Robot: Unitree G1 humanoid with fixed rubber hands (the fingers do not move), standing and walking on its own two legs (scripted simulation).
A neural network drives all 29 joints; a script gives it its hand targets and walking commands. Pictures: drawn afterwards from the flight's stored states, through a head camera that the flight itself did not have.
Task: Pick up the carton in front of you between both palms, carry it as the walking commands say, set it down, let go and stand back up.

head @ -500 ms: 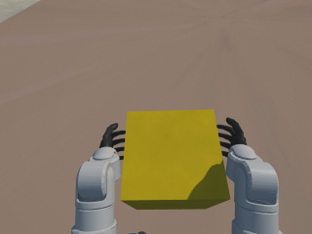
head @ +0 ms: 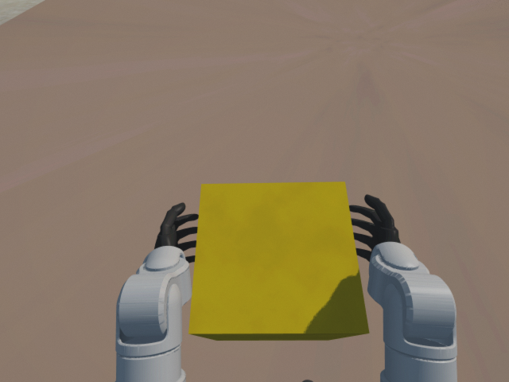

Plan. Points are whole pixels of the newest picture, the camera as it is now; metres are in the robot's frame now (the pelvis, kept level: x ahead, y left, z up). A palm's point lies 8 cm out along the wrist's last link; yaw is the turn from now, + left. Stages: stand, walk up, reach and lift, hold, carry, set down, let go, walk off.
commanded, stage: carry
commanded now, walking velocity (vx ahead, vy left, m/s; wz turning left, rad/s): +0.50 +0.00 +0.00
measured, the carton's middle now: (272, 271) +0.29 +0.00 +0.00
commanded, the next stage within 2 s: none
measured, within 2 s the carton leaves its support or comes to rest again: neither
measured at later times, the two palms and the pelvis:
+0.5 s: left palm (200, 118) +0.60 +0.15 +0.10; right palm (336, 110) +0.61 -0.14 +0.11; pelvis +0.34 +0.01 +0.00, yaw +0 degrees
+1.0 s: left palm (212, 58) +0.85 +0.15 +0.12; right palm (322, 55) +0.85 -0.14 +0.11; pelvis +0.58 +0.01 +0.01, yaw +1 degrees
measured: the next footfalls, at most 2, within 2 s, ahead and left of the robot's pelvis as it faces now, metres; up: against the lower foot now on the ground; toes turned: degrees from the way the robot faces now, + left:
right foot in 0.02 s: +0.20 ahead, -0.11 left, +0.00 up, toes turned -11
left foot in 0.52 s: +0.54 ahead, +0.11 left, +0.00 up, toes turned +10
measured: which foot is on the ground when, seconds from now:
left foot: down 0.00-0.06, up 0.08-0.50, down 0.52-1.00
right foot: up 0.00-0.00, down 0.02-0.56, up 0.58-0.88, down 0.90-1.00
